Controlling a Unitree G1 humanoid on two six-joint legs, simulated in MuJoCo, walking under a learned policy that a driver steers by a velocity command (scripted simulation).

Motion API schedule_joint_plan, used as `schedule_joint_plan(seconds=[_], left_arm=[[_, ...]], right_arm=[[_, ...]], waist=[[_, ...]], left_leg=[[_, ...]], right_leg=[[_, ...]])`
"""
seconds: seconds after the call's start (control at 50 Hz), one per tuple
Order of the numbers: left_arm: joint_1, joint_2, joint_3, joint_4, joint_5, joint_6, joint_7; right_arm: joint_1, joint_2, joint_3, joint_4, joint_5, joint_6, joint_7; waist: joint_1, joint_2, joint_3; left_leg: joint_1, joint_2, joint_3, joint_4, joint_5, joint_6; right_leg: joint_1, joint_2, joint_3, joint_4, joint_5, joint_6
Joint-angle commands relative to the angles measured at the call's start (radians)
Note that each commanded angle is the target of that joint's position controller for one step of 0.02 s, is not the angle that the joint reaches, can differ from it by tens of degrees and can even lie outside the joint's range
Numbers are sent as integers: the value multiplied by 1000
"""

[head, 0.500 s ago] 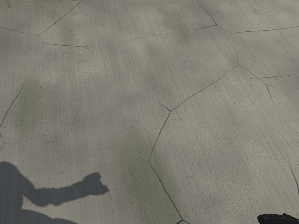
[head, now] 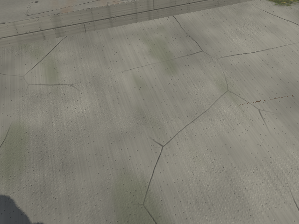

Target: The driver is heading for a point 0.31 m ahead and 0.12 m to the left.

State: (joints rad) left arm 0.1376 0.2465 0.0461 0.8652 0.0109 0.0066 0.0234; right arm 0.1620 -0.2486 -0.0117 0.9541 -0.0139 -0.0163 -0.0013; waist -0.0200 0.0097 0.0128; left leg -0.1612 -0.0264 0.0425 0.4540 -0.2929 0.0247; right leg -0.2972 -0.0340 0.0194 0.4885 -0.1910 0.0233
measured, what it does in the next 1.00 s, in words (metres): steps on the spot, turning left: right foot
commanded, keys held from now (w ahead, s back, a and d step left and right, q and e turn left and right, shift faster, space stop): q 0.56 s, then no key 0.44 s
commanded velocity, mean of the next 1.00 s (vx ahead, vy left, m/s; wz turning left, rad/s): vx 0.01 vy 0.00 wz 0.33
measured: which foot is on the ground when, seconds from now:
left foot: down 0.00-1.00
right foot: down 0.00-0.34, up 0.36-0.86, down 0.88-1.00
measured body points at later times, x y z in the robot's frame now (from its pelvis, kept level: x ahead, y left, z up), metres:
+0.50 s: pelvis -0.02 +0.05 +0.00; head +0.01 +0.09 +0.45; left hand +0.07 +0.36 -0.13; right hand +0.14 -0.22 -0.10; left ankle -0.02 +0.12 -0.74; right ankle +0.02 -0.11 -0.66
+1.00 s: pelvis +0.02 +0.03 +0.00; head +0.04 +0.03 +0.45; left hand +0.01 +0.33 -0.12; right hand +0.23 -0.17 -0.12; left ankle -0.02 +0.12 -0.74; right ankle +0.06 -0.09 -0.74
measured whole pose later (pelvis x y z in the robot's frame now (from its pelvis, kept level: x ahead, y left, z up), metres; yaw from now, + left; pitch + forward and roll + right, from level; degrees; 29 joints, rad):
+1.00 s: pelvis +0.02 +0.03 +0.00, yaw +22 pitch +0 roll -1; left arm 0.13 0.27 0.05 0.96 0.01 -0.03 0.01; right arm 0.14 -0.28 -0.04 0.86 -0.01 0.02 -0.02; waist 0.00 0.03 0.04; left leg -0.21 -0.10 -0.14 0.48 -0.25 0.04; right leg -0.19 0.00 0.04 0.44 -0.24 0.02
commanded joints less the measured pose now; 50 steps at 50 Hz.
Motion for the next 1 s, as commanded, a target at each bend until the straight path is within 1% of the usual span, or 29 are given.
schedule_joint_plan(seconds=[0.02, 0.04, 0.08, 0.12, 0.14, 0.16, 0.18, 0.2, 0.22, 0.3, 0.32, 0.34, 0.36, 0.38, 0.4, 0.42, 0.44, 0.46, 0.5, 0.6, 0.7, 0.78, 0.82, 0.86, 0.88, 0.9, 0.92, 0.94, 1.0], left_arm=[[-11, 155, 39, -31, -4, -23, 6], [-4, 172, 46, -26, -7, -22, 14], [23, 186, 57, -13, -11, -15, 30], [66, 199, 67, -2, -8, -6, 41], [75, 203, 70, 0, -7, -2, 46], [44, 201, 69, -12, -5, -2, 52], [35, 203, 67, -24, 3, -6, 56], [-18, 210, 67, -36, 2, -12, 58], [-93, 216, 70, -48, -8, -16, 58], [-156, 214, 73, -36, -27, 2, 47], [-130, 185, 68, -21, -36, 8, 43], [-57, 137, 58, 3, -23, 16, 33], [-111, 100, 42, -59, 15, 19, 37], [-186, 131, 53, -85, 5, 14, 42], [-171, 158, 62, -79, -14, 13, 44], [-138, 178, 72, -55, -15, 11, 49], [-127, 192, 79, -36, -9, 10, 57], [-120, 190, 81, -31, -5, 7, 58], [-110, 162, 78, -29, -10, -4, 49], [-125, 141, 70, -31, -18, -14, 42], [-128, 141, 61, -23, -21, -20, 27], [-107, 149, 56, -10, -24, -33, 15], [-77, 142, 51, 5, -24, -40, 6], [-25, 140, 46, 27, -11, -49, -5], [-5, 187, 51, 32, 4, -51, -5], [-18, 250, 60, 29, 8, -46, -4], [-51, 208, 47, 33, 9, -43, -7], [-85, 162, 33, 28, 6, -44, -11], [-83, 174, 28, 41, 2, -55, -14]], right_arm=[[-2, -147, -30, -40, 11, 16, -12], [-19, -163, -37, -52, 18, 18, -14], [-29, -160, -45, -68, 28, 23, -17], [-30, -133, -47, -85, 28, 33, -19], [-26, -122, -50, -92, 26, 39, -19], [-18, -115, -54, -97, 26, 49, -17], [-32, -133, -64, -107, 29, 59, -15], [-24, -137, -71, -115, 38, 70, -13], [-1, -130, -71, -113, 44, 79, -12], [93, -131, -87, -82, 28, 85, 13], [118, -139, -97, -74, 25, 86, 20], [108, -192, -112, -91, 20, 83, 13], [92, -325, -129, -145, 4, 71, 1], [114, -317, -120, -152, -41, 40, 9], [61, -296, -116, -162, -31, 16, 6], [2, -273, -114, -173, -2, 5, -3], [-35, -240, -105, -184, 17, 4, -13], [-39, -221, -98, -188, 22, 6, -20], [6, -203, -92, -185, 20, 9, -30], [44, -204, -94, -183, 24, 15, -42], [18, -198, -87, -176, 10, 21, -37], [-14, -191, -78, -171, 6, 29, -27], [-34, -178, -69, -166, 10, 32, -25], [-30, -161, -58, -153, 20, 33, -25], [1, -147, -53, -150, 8, 26, -25], [64, -144, -55, -142, -6, 18, -20], [55, -131, -52, -136, -1, 20, -21], [22, -145, -53, -135, -4, 22, -21], [-22, -161, -60, -132, 2, 38, -24]], waist=[[13, -75, -52], [19, -69, -62], [28, -76, -89], [42, -113, -112], [46, -150, -120], [47, -211, -123], [64, -199, -112], [34, -160, -95], [-3, -148, -75], [-51, -145, -103], [-53, -95, -98], [-27, 104, -43], [-15, 364, -17], [-57, 246, -79], [-19, 172, -49], [11, 120, -26], [19, 100, -25], [23, 100, -35], [17, 89, -73], [-2, 100, -73], [-19, 121, -44], [-18, 119, -42], [2, 111, -51], [41, 75, -57], [27, 13, -87], [-34, -120, -105], [-34, -174, -99], [-27, -159, -85], [1, -110, -61]], left_leg=[[-111, 58, -69, -44, 190, 18], [-120, 55, -74, -13, 234, 23], [-156, 42, -72, 67, 260, 25], [-230, 17, -55, 191, 180, 4], [-265, 5, -34, 271, 48, -11], [-294, 1, -23, 415, -227, -22], [-337, 29, -53, 579, -371, -34], [-338, 74, -90, 608, -374, -37], [-298, 107, -99, 521, -320, -36], [-29, 36, 44, 194, 25, -19], [28, 11, 36, 93, 78, 9], [82, 91, -136, -48, 240, 70], [77, 369, -575, -161, 486, 252], [12, 404, -646, -197, 383, 343], [3, 358, -558, -193, 291, 302], [4, 298, -477, -179, 212, 232], [13, 270, -440, -165, 203, 185], [5, 248, -411, -158, 261, 172], [51, 231, -391, -148, 347, 177], [141, 225, -412, -150, 310, 186], [55, 205, -408, -161, 252, 197], [29, 201, -420, -131, 338, 204], [34, 188, -422, -99, 402, 190], [4, 146, -401, -65, 425, 136], [-41, 110, -360, -26, 354, 92], [-97, 12, -271, 41, 152, 52], [-87, -23, -212, 31, 13, 15], [-53, -7, -206, 16, 23, -1], [-18, 12, -227, -14, 204, 13]], right_leg=[[186, -56, 45, -21, 312, -58], [199, -62, 39, -4, 344, -67], [230, -92, 47, 14, 397, -98], [271, -188, 122, -17, 456, -166], [279, -260, 177, -50, 492, -213], [261, -345, 240, -86, 523, -270], [234, -403, 277, -125, 532, -315], [190, -400, 243, -139, 474, -298], [136, -357, 173, -149, 388, -244], [27, -250, -34, -61, 268, -148], [-8, -216, -80, 32, 127, -103], [-150, -130, -167, 222, -116, -20], [-388, 27, -147, 478, -503, 58], [-356, 35, 27, 651, -519, 38], [-373, 17, 57, 686, -428, 18], [-381, -5, 63, 663, -323, 10], [-381, -17, 69, 641, -258, 12], [-350, -11, 68, 639, -214, 19], [-325, 13, 68, 626, -161, 28], [-332, 22, 82, 444, -119, 58], [-188, 7, 63, 293, -124, 69], [-75, 10, 45, 187, -156, 54], [-5, 17, 33, 72, -116, 40], [133, 7, 39, -160, 132, 8], [232, -78, 106, -149, 317, -23], [282, -162, 178, -97, 515, -92], [215, -204, 220, -116, 419, -173], [177, -190, 223, -144, 294, -175], [148, -96, 141, -131, 158, -90]])
Next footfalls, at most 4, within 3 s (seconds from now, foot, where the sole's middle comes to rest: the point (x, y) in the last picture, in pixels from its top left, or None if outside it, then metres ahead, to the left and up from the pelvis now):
0.88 right None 0.10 -0.08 -0.77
2.62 right None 0.35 0.07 -0.77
2.92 left None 0.21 0.26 -0.77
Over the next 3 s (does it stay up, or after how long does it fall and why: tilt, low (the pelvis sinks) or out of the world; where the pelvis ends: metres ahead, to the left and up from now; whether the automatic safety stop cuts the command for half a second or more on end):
stays up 0.23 0.12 0.00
